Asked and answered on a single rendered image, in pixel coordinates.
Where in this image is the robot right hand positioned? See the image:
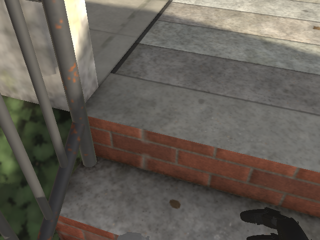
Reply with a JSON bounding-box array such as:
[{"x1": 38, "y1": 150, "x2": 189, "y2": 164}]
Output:
[{"x1": 240, "y1": 207, "x2": 312, "y2": 240}]

